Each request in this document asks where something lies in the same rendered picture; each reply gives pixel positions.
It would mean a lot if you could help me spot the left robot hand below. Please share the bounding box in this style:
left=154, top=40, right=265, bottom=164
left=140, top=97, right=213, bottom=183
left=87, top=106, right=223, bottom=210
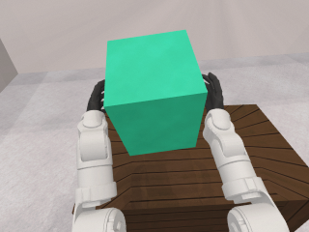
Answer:
left=86, top=79, right=106, bottom=114

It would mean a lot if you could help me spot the left robot upper arm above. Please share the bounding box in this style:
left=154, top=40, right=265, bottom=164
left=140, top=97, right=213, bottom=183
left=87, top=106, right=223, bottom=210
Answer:
left=72, top=207, right=126, bottom=232

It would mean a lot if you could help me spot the carton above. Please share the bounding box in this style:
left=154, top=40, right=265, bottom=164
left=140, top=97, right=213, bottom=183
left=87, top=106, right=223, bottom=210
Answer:
left=103, top=29, right=208, bottom=156

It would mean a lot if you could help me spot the robot right forearm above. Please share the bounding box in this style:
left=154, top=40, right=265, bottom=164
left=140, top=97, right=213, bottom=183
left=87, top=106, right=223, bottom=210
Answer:
left=203, top=108, right=290, bottom=232

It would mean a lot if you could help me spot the pedestal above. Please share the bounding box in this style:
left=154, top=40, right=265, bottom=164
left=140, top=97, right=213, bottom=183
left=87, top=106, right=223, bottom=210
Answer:
left=72, top=104, right=309, bottom=232

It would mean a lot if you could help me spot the robot left forearm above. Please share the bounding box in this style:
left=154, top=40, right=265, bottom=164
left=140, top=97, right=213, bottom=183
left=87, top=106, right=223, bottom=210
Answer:
left=71, top=110, right=118, bottom=232

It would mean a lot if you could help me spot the right robot hand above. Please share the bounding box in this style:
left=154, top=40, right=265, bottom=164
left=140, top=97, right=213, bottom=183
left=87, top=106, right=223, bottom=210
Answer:
left=202, top=72, right=224, bottom=114

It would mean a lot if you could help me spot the right robot upper arm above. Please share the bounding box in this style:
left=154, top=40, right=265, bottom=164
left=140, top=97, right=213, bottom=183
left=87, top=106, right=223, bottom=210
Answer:
left=227, top=202, right=289, bottom=232

